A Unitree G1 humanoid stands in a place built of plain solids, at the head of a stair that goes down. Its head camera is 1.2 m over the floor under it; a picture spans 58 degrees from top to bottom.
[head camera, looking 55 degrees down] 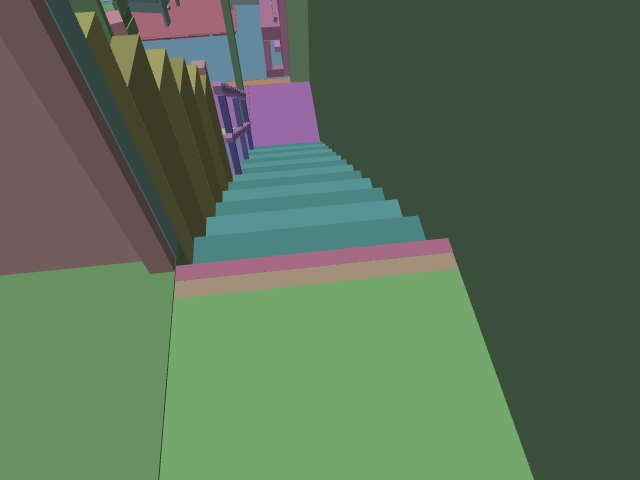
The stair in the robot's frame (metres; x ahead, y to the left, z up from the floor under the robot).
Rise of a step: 0.20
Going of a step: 0.26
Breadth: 0.91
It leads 7 degrees to the left of straight ahead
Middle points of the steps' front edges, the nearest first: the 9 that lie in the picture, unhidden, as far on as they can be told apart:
0.79 0.02 0.00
1.05 0.05 -0.19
1.30 0.08 -0.39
1.55 0.11 -0.59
1.81 0.14 -0.78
2.06 0.17 -0.98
2.31 0.20 -1.18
2.57 0.23 -1.37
2.82 0.27 -1.57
